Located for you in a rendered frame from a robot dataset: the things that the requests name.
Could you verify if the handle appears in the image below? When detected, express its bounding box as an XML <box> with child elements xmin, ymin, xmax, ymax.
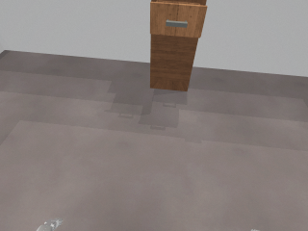
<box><xmin>166</xmin><ymin>19</ymin><xmax>188</xmax><ymax>28</ymax></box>

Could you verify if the cabinet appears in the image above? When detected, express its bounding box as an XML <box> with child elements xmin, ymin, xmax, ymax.
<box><xmin>150</xmin><ymin>0</ymin><xmax>207</xmax><ymax>91</ymax></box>

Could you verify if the left robot hand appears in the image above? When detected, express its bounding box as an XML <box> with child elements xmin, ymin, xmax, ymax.
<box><xmin>37</xmin><ymin>218</ymin><xmax>63</xmax><ymax>231</ymax></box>

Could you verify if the drawer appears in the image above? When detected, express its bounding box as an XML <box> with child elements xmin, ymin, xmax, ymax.
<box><xmin>150</xmin><ymin>0</ymin><xmax>208</xmax><ymax>39</ymax></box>

